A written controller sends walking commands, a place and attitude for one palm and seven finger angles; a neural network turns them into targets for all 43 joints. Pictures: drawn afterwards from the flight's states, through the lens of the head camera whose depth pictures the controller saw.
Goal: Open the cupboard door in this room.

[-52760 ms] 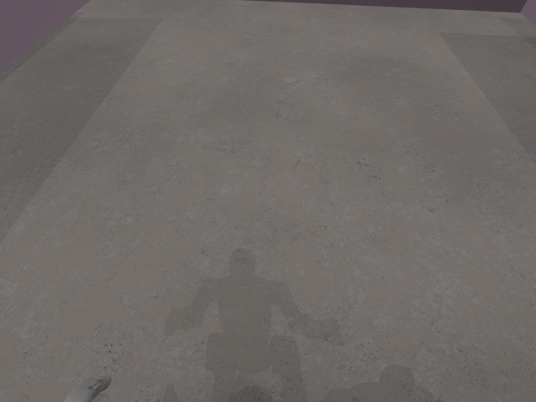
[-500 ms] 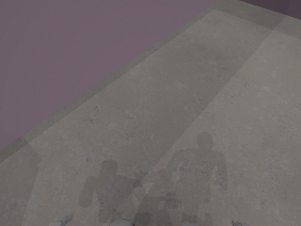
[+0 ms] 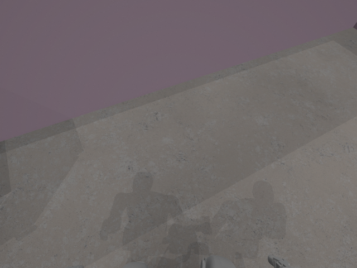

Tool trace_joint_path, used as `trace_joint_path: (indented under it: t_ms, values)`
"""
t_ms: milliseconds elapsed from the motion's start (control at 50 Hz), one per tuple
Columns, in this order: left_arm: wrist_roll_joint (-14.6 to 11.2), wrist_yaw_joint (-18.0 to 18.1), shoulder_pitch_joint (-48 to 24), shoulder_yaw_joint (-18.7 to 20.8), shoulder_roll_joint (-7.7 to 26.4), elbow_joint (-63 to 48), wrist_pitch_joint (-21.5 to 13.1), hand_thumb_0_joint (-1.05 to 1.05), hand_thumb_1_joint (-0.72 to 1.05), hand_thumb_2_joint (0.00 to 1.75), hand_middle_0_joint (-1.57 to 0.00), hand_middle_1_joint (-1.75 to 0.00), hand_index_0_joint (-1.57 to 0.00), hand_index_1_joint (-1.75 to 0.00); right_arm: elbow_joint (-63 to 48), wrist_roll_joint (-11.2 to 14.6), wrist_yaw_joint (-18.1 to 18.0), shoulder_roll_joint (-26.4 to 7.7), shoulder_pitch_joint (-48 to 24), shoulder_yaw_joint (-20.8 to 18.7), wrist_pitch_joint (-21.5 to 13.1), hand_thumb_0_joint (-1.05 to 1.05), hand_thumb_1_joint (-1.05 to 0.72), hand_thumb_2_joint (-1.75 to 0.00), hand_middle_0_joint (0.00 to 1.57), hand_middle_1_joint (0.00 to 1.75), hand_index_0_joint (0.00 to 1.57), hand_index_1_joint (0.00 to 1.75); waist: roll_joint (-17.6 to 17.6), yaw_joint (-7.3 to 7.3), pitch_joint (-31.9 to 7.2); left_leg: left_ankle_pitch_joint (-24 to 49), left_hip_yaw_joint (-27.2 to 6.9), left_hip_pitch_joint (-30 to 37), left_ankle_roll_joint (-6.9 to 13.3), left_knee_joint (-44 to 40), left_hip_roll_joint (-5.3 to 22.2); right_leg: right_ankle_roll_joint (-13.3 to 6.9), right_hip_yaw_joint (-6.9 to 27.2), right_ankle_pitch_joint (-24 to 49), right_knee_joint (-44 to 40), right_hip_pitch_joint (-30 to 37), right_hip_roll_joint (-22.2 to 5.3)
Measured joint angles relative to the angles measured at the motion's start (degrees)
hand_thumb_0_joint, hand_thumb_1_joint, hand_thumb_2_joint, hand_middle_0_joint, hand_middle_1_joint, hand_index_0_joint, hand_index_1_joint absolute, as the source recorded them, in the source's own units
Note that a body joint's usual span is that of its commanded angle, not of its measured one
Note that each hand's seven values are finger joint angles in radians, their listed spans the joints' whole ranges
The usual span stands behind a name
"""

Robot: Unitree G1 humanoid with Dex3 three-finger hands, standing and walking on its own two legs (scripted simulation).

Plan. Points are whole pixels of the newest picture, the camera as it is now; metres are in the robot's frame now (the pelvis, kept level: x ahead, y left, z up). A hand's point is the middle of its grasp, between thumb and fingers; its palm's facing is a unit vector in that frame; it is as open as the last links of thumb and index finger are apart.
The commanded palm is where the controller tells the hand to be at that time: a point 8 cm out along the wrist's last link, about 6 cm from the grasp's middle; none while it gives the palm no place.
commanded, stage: turn to face it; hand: left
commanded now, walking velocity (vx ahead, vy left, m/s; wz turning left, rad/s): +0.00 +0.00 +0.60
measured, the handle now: out of the picture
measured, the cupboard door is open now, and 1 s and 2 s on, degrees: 44 44 44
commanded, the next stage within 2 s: none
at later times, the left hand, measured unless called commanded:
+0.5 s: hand out of the picture +0.02 +0.15 -0.15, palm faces +0.29 -0.93 -0.24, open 7.4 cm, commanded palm none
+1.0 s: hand out of the picture -0.01 +0.17 -0.15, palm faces +0.55 -0.78 -0.31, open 7.4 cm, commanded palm none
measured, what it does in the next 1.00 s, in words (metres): steps on the spot, turning left: right foot, then left foot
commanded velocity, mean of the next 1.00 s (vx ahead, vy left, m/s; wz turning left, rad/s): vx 0.00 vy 0.00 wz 0.60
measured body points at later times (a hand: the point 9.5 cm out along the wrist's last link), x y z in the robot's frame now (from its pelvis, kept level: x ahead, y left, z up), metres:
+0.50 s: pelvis +0.01 -0.05 +0.01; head +0.06 -0.04 +0.46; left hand +0.01 +0.20 -0.13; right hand +0.17 -0.28 -0.13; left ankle -0.03 +0.08 -0.68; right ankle +0.02 -0.17 -0.73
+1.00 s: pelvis +0.02 -0.07 +0.00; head +0.07 -0.05 +0.44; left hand -0.04 +0.21 -0.12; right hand +0.24 -0.24 -0.15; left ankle -0.03 +0.06 -0.71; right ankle +0.08 -0.18 -0.73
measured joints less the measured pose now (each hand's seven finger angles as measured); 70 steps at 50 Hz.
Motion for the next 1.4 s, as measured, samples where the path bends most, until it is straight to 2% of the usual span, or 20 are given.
trace_joint_path:
  t_ms: [100,200,240,280,340,380,440,540,600,660,740,900,960,980,1020,1080,1200,1280,1340,1400]
  values:
    - [-0.21,-0.25,-2.16,0.15,0.18,-1.43,-0.53,0.01,0.91,0.90,-0.20,-0.30,-0.20,-0.30,1.01,-0.13,-0.41,-0.08,1.98,0.08,0.12,0.00,-0.91,-0.90,0.20,0.30,0.20,0.30,2.12,-0.42,-0.48,2.74,-3.25,1.24,-0.68,-3.99,-0.08,0.25,2.68,2.80,-5.61,-0.31,1.22]
    - [-0.51,-0.22,-3.36,-0.21,-0.13,-3.07,-1.50,0.01,0.91,0.90,-0.20,-0.30,-0.20,-0.30,1.84,-0.16,-0.11,-0.60,3.45,-0.62,1.21,0.00,-0.90,-0.90,0.21,0.30,0.20,0.30,4.49,-1.37,-1.01,2.39,-7.03,-0.10,-2.61,-2.24,-0.14,-0.38,2.39,6.30,-23.17,6.59,3.24]
    - [-0.12,-0.02,-3.02,-0.39,-0.34,-3.68,-2.65,0.01,0.91,0.90,-0.20,-0.30,-0.20,-0.30,2.11,0.31,0.01,-1.01,3.70,-1.24,1.75,0.00,-0.90,-0.90,0.21,0.30,0.20,0.30,4.75,-1.17,-1.31,-2.23,-7.63,-2.45,-3.16,2.91,-0.90,-2.48,1.85,10.85,-28.95,8.91,3.12]
    - [0.15,0.31,-2.83,-1.06,-1.41,-3.59,-2.92,0.01,0.91,0.90,-0.20,-0.30,-0.20,-0.30,2.53,0.37,0.25,-1.95,3.34,-2.01,2.51,0.00,-0.91,-0.90,0.20,0.30,0.20,0.30,5.64,-1.58,-0.61,-9.97,-6.44,-6.31,-3.00,15.25,-1.57,-4.00,0.12,9.86,-27.69,9.50,2.37]
    - [0.08,0.57,-1.37,-1.65,-2.78,-3.33,-2.65,0.01,0.91,0.90,-0.20,-0.30,-0.20,-0.30,3.07,0.14,0.86,-2.84,2.95,-2.63,3.18,0.00,-0.91,-0.90,0.20,0.30,0.20,0.30,5.65,-1.84,-0.55,-9.49,-3.10,-10.39,-3.68,30.03,-0.89,-4.34,-2.01,9.75,-30.26,11.92,1.08]
    - [0.10,0.66,-0.50,-1.83,-3.21,-2.88,-2.61,0.01,0.91,0.90,-0.20,-0.30,-0.20,-0.30,3.09,0.24,1.16,-2.76,2.61,-2.63,3.30,0.00,-0.91,-0.90,0.20,0.30,0.20,0.30,4.74,-2.09,-0.44,-8.56,-1.29,-10.55,-4.43,31.56,0.15,-4.28,-3.33,10.56,-32.34,13.38,0.24]
    - [0.23,0.63,0.41,-2.01,-3.47,-2.37,-2.86,0.01,0.91,0.90,-0.20,-0.30,-0.20,-0.30,2.88,0.49,1.37,-2.29,2.05,-2.25,3.19,0.00,-0.91,-0.90,0.20,0.30,0.20,0.30,2.95,-1.96,0.01,-8.95,0.94,-8.04,-5.10,24.32,1.37,-4.24,-5.53,10.93,-33.76,14.78,-1.13]
    - [0.45,0.19,1.74,-1.82,-3.01,-1.65,-3.04,0.01,0.91,0.90,-0.20,-0.30,-0.20,-0.30,2.25,0.72,1.52,-1.84,0.04,-1.56,2.65,0.00,-0.91,-0.90,0.20,0.30,0.19,0.30,1.04,-0.49,1.05,-7.94,3.35,-2.17,-4.35,9.34,1.62,-3.31,-9.17,8.67,-30.58,14.62,-3.06]
    - [-0.08,-0.17,3.15,-1.17,-1.95,-1.06,-2.28,0.01,0.91,0.90,-0.20,-0.30,-0.20,-0.30,0.89,0.48,1.60,-1.98,-0.44,-1.29,1.31,0.00,-0.91,-0.90,0.20,0.30,0.20,0.30,0.80,-0.40,0.14,1.59,2.97,1.11,-1.77,0.38,1.32,-1.72,-10.09,4.62,-22.72,11.49,-4.01]
    - [-0.12,0.14,2.03,-0.26,0.03,0.25,-0.09,0.01,0.91,0.90,-0.20,-0.30,-0.20,-0.30,0.36,0.12,0.94,-0.78,-0.72,-0.67,0.27,0.00,-0.91,-0.90,0.20,0.30,0.20,0.30,-0.84,0.15,0.29,-0.90,1.83,-0.69,0.62,3.41,0.23,-0.68,-3.13,-3.11,-7.55,4.84,-2.20]
    - [0.01,-0.07,0.16,0.42,0.89,0.48,0.35,0.01,0.91,0.90,-0.20,-0.30,-0.20,-0.30,0.27,-0.14,-0.10,-0.18,0.38,-0.08,0.19,0.00,-0.91,-0.90,0.20,0.30,0.20,0.30,0.33,0.15,-0.31,1.02,-1.09,-0.05,0.05,-0.57,0.09,-0.21,0.60,0.80,-0.74,-0.08,0.04]
    - [-0.34,-0.26,-2.20,0.05,0.30,-2.08,-0.96,0.01,0.91,0.90,-0.20,-0.30,-0.20,-0.30,1.23,-0.30,0.02,-0.44,1.88,-0.44,1.11,0.00,-0.90,-0.90,0.21,0.30,0.20,0.30,4.00,-0.82,-0.77,3.70,-6.66,-0.39,-1.36,-3.44,-0.39,-0.48,2.39,3.41,-18.00,4.79,2.82]
    - [-0.21,-0.15,-1.82,-0.26,0.14,-3.29,-2.27,0.01,0.91,0.90,-0.20,-0.30,-0.20,-0.30,1.24,0.23,0.16,-0.70,2.74,-1.04,1.75,0.00,-0.90,-0.90,0.21,0.30,0.20,0.30,4.24,-0.94,-1.66,1.67,-8.17,-2.98,-2.27,0.45,-1.60,-1.91,2.01,8.05,-30.69,10.41,3.24]
    - [0.06,0.09,-1.94,-0.36,-0.51,-3.22,-2.66,0.01,0.91,0.90,-0.20,-0.30,-0.20,-0.30,1.62,0.38,0.21,-1.21,2.42,-1.44,2.02,0.00,-0.90,-0.90,0.21,0.30,0.20,0.30,5.09,-0.78,-1.28,-3.14,-8.24,-4.57,-2.45,4.84,-1.57,-2.81,1.40,8.30,-30.06,10.25,3.44]
    - [0.23,0.38,-1.71,-1.08,-1.84,-3.12,-2.84,0.01,0.91,0.90,-0.20,-0.30,-0.20,-0.30,2.11,0.30,0.45,-2.26,2.08,-2.07,2.57,0.00,-0.91,-0.90,0.20,0.30,0.20,0.30,6.25,-1.22,-0.44,-9.30,-6.84,-8.26,-2.66,17.20,-1.89,-3.71,-0.49,8.46,-29.45,11.19,2.84]
    - [0.17,0.66,-0.51,-1.63,-3.07,-2.81,-2.76,0.01,0.91,0.90,-0.20,-0.30,-0.20,-0.30,2.64,0.29,0.93,-2.78,1.72,-2.47,2.99,0.00,-0.91,-0.90,0.20,0.30,0.20,0.30,5.73,-1.63,0.10,-9.77,-2.90,-10.92,-3.86,28.38,-0.83,-3.78,-2.57,9.17,-31.65,13.76,1.27]
    - [0.47,0.39,1.08,-1.85,-3.21,-2.09,-2.95,0.01,0.91,0.90,-0.20,-0.30,-0.20,-0.30,2.39,0.65,1.61,-1.87,0.52,-1.75,2.91,0.00,-0.91,-0.90,0.20,0.30,0.20,0.30,1.80,-1.07,1.05,-9.19,2.21,-5.60,-4.56,15.60,1.30,-2.94,-6.57,8.27,-32.28,16.15,-2.10]
    - [0.06,-0.13,2.75,-1.49,-2.33,-1.59,-2.72,0.01,0.91,0.90,-0.20,-0.30,-0.20,-0.30,1.05,0.50,1.78,-2.09,-0.38,-1.15,1.62,0.00,-0.91,-0.90,0.20,0.30,0.20,0.30,0.90,-0.60,0.69,0.74,3.07,0.53,-2.52,0.81,1.05,-1.48,-9.07,4.25,-25.09,13.95,-3.91]
    - [-0.28,0.04,1.74,-0.74,-0.53,-0.34,-0.64,0.01,0.91,0.90,-0.20,-0.30,-0.20,-0.30,0.41,0.19,1.16,-1.22,-0.96,-0.84,0.22,0.00,-0.91,-0.90,0.20,0.30,0.20,0.30,-0.57,-0.42,0.87,-0.45,1.93,-1.39,0.54,3.82,-0.14,-0.38,-3.37,-4.38,-8.63,6.79,-2.61]
    - [-0.21,0.18,0.32,-0.04,0.36,0.26,0.25,0.01,0.91,0.90,-0.20,-0.30,-0.20,-0.30,0.04,-0.12,0.21,-0.62,-0.02,-0.38,-0.06,0.00,-0.91,-0.90,0.20,0.30,0.20,0.30,-0.05,-0.44,0.25,-0.28,-0.11,-0.89,0.53,1.76,-0.23,-0.17,-0.43,-2.65,-0.78,1.79,-0.42]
